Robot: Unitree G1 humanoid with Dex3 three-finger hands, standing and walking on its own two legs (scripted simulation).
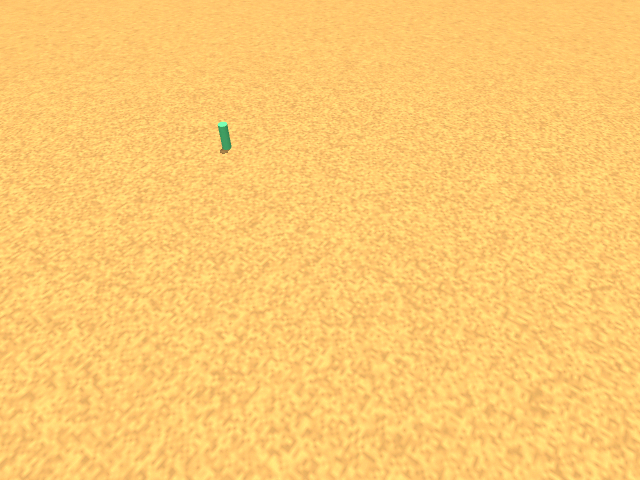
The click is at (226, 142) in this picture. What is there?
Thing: slim round
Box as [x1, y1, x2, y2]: [218, 122, 231, 149]
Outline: 219,122 218,128 222,147 224,149 228,149 231,146 227,125 225,122
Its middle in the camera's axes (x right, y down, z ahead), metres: -0.50 -0.58 +2.11
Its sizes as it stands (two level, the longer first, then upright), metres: 0.051 0.051 0.149
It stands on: the floor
